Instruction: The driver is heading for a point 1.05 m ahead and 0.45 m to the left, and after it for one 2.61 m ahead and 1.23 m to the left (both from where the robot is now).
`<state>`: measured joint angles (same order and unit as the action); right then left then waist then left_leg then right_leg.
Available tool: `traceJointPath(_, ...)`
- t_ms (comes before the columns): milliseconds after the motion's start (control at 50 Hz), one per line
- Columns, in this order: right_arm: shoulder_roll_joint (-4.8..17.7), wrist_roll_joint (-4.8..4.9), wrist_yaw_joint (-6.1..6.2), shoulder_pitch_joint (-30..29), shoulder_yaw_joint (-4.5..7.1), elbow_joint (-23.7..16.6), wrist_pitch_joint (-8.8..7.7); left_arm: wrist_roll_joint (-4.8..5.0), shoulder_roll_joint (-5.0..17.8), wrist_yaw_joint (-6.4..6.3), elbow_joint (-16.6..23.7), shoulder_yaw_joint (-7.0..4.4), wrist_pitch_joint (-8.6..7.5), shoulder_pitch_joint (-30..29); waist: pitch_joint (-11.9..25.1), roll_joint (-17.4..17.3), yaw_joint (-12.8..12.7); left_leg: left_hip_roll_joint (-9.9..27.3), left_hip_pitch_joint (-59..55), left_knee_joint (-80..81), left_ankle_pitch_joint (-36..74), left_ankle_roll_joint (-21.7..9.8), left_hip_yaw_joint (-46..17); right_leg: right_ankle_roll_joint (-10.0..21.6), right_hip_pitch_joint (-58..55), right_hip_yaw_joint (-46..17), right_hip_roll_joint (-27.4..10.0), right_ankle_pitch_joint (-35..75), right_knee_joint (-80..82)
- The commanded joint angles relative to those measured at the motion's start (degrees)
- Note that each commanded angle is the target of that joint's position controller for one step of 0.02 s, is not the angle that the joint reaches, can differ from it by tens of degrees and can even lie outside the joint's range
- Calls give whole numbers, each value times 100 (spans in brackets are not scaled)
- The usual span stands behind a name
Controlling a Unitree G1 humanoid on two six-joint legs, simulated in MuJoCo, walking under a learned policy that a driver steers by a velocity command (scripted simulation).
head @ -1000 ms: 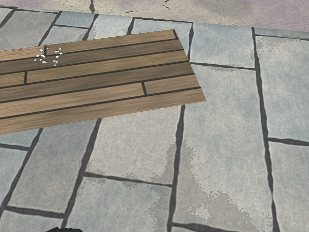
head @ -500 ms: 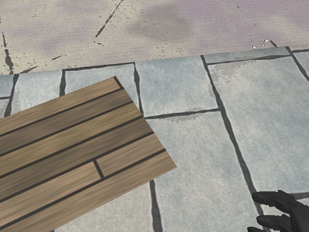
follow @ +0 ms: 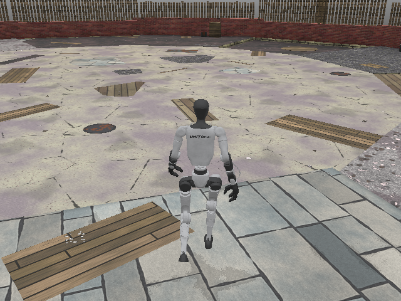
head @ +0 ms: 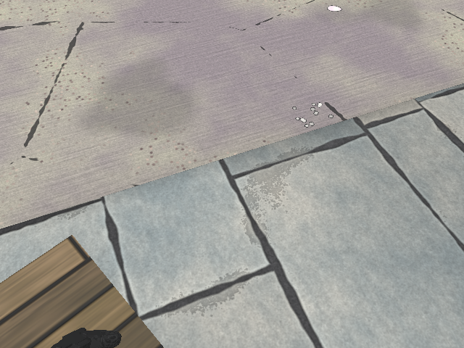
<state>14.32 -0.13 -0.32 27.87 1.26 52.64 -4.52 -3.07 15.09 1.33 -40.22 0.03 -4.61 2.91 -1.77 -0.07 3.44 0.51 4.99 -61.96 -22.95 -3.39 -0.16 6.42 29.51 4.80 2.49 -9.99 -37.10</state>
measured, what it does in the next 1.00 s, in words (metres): walks ahead, turning left: left foot, then right foot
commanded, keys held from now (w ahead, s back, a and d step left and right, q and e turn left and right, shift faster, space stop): w+shift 0.04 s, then w+q+shift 0.34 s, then q+shift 0.62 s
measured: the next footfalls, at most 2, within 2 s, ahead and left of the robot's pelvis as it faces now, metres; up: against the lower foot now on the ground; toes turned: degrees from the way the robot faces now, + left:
left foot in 0.38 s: +0.58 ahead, +0.10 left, +0.00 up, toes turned +15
right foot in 0.76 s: +0.89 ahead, +0.03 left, +0.00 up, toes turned +38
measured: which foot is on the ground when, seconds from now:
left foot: up 0.00-0.36, down 0.38-0.78, up 0.80-1.00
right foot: down 0.00-0.40, up 0.42-0.74, down 0.76-1.00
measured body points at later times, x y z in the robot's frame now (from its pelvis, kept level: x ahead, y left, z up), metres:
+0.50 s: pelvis +0.47 +0.05 +0.00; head +0.51 +0.05 +0.45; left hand +0.51 +0.33 -0.11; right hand +0.63 -0.20 -0.13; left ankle +0.54 +0.09 -0.71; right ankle +0.34 -0.11 -0.56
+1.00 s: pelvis +0.72 +0.09 +0.03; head +0.73 +0.11 +0.48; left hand +0.56 +0.38 -0.06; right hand +1.04 +0.04 -0.05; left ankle +0.67 +0.18 -0.67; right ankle +0.86 +0.01 -0.71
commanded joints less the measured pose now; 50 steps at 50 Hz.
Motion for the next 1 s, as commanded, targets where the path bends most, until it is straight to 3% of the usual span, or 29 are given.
traceJointPath(20, 695, 4, 4, -856, 92, -948, -196, 112, 1021, -82, -463, -474, -28, 1853, 715, 123, -848, 307, 3946, -1747, 639, -220, -416, 988, -3863, -3383, -1912, -724, 2062)
traceJointPath(60, 512, -120, -96, -600, 47, -851, -30, 85, 626, -113, -550, -372, -105, 1590, 312, 23, -304, 521, 3271, -1246, 650, -116, -503, 742, -2534, -2505, -1566, -467, 2438)
traceJointPath(100, 358, -165, -196, -714, 28, -853, 161, 168, 468, -103, -678, -326, -228, 1638, -61, 219, -128, 682, 3257, -794, 616, -1, -561, 628, -1981, -1974, -1506, -485, 2910)
traceJointPath(160, 348, -146, -258, -1680, 16, -1158, 237, 208, 453, -30, -806, -311, -362, 1775, -606, 177, -253, 621, 3670, 55, 1680, 4, -275, 246, -1719, -668, -1067, 931, 3329)
traceJointPath(240, 249, -55, -401, -2474, -81, -1409, 152, 285, 603, -30, -874, -282, -502, 1893, -623, 36, -354, 375, 2732, 1793, 3431, -248, 488, -134, -1728, 389, -941, 2567, 3645)
traceJointPath(320, 529, -146, -406, -2413, -33, -1342, 131, 198, 1078, -264, -968, -341, -382, 2270, -198, 405, -238, -374, 2425, 2452, 2984, -586, 1170, -535, -3516, 811, -1197, 6582, 2424)
traceJointPath(360, 926, -141, -351, -906, 136, -938, 150, 65, 1347, -426, -863, -421, -134, 2044, 657, 655, 550, -821, 945, 2393, 2215, -765, 1178, -594, -3615, 792, -1376, 7739, 204)
traceJointPath(380, 1165, -158, -272, 435, 290, -556, 160, 15, 1457, -443, -716, -457, -38, 1675, 1170, 619, 1183, -749, -411, 2543, 1858, -995, 730, -554, -2912, 691, -1411, 7225, -1660)
traceJointPath(400, 1386, -115, -144, 703, 429, -445, 198, 31, 1154, -334, -658, -417, -64, 1512, 1098, -70, 1123, -244, -1247, 2728, 1812, -1192, -72, -556, -1675, 691, -639, 2793, -3827)
traceJointPath(420, 2116, -261, -83, 191, 610, -581, 294, 211, 371, -234, -72, -226, -168, 2030, 1533, -1984, 100, 1342, -3158, 2884, 3758, -2414, -3128, -1034, 1240, 7, 327, -2165, -6309)
traceJointPath(440, 2091, -107, -30, 7, 695, -870, 324, 229, 681, -287, 185, -154, -266, 1599, 2213, -703, 450, 1622, -3354, 3828, 3462, -2714, -4310, -874, 1954, -933, 142, -1725, -6485)
traceJointPath(460, 1752, -48, 60, -230, 630, -892, 329, 194, 740, -277, 261, -123, -345, 1218, 1364, 146, 230, 1505, -2363, 4127, 3652, -2382, -3818, -789, 1890, -1094, -208, -1347, -5791)
traceJointPath(500, 1257, 11, 81, -652, 491, -902, 310, 82, 642, -271, 285, -107, -240, 1130, 192, 689, -349, 1072, -235, 4252, 4865, -1921, -2752, -859, 1243, -960, -538, -1282, -4681)
traceJointPath(520, 229, -512, -188, -456, 83, -593, -45, -521, 715, -62, 430, 1, -168, 1668, 1251, 459, -445, 1197, -185, 4242, 6387, -2297, -2456, -1104, 701, -1563, -599, -1773, -4666)
traceJointPath(560, 710, -347, -305, -785, 242, -621, -477, -296, 564, -62, 746, 2, -87, 1327, 582, 132, -820, 593, 864, 4340, 6309, -1911, -1873, -1394, 489, -1284, -689, -1750, -3408)
traceJointPath(620, 1482, -311, -350, -1007, 493, -962, -590, 131, 491, -166, 920, 75, -44, 719, 452, 166, -747, -386, 1841, 4183, 6022, -1137, -1202, -1423, -636, -613, -414, -490, -1382)
traceJointPath(680, 1572, -274, -488, -898, 588, -1319, -450, 270, 378, 97, 674, 53, 9, 972, 155, -50, -657, -871, 3006, 4070, 4734, -529, -1360, -1348, -2771, -323, 295, 1210, -19)
traceJointPath(720, 1445, -243, -584, -1180, 592, -1474, -445, 229, 703, 96, 498, -98, 5, 1394, 31, -244, -915, -676, 2409, 3516, 4525, -502, -1931, -1200, -2758, -695, 233, 1250, 676)
traceJointPath(740, 1331, -182, -627, -1195, 577, -1488, -478, 253, 1060, 15, 381, -237, -53, 1679, 132, -244, -1037, -574, 1992, 2946, 4867, -297, -2215, -836, -2774, -867, -27, 1524, 998)
traceJointPath(760, 796, -145, -665, -1103, 385, -1602, -493, 309, 1389, -96, 228, -325, -179, 2448, 1067, 149, -1201, -678, 1894, 1987, 4674, 104, -2186, 81, -3814, -1401, -972, 3557, 786)
traceJointPath(780, 124, -73, -596, -791, 215, -1808, -524, 225, 1765, -177, 163, -367, -255, 3127, 2172, 983, -1087, -1376, 2486, 568, 1146, 476, -1549, 1567, -5129, -2615, -2287, 6634, 619)
traceJointPath(800, 10, -188, -506, 282, 161, -1643, -518, 43, 1688, -133, 230, -346, -223, 2803, 2745, 1844, -548, -1521, 3438, -758, -2236, 842, -987, 2774, -5763, -4239, -3654, 7488, 962)
traceJointPath(820, 725, -273, -419, -131, 325, -1603, -320, 11, 1613, -199, 357, -500, -212, 2021, 1554, 1268, -577, -766, 3885, -1490, -2064, 921, -671, 2202, -4482, -4182, -3408, 5393, 1313)
traceJointPath(840, 1024, -347, -234, -654, 360, -1649, -153, 318, 1287, -265, 431, -472, -204, 1423, 1079, 866, -556, -324, 3525, -1421, -1582, 881, -508, 1376, -3290, -3041, -2764, 3718, 1643)
traceJointPath(860, 1089, -442, -113, -620, 352, -1567, -87, 420, 929, -323, 591, -372, -169, 840, 998, 677, -333, -42, 2983, -1120, -1266, 875, -484, 975, -2495, -2353, -2383, 2830, 1971)
traceJointPath(880, 863, -516, -102, -624, 254, -1560, -95, 388, 767, -414, 609, -326, -160, 554, 860, 808, -203, 171, 2523, -912, -1010, 868, -412, 822, -1933, -1869, -2172, 2708, 2255)
traceJointPath(920, 367, -487, -380, -818, -8, -1676, -53, 301, 1087, -627, 674, -465, -217, 191, 678, 535, -90, 293, 1731, -66, -502, 823, 81, 394, -1199, -864, -1636, 2078, 2629)
traceJointPath(960, 430, -248, -730, -1093, -59, -1712, 12, 156, 1516, -731, 689, -672, -270, 256, 524, 464, -362, 328, 1454, 1001, 182, 853, 393, 156, -1159, -220, -1467, 1554, 2638)
traceJointPath(1000, 726, -180, -938, -1224, 31, -1753, 37, -5, 1629, -716, 769, -756, -301, 315, 460, 568, -491, 431, 1449, 1560, 605, 709, 292, 178, -1385, -304, -1831, 1201, 2388)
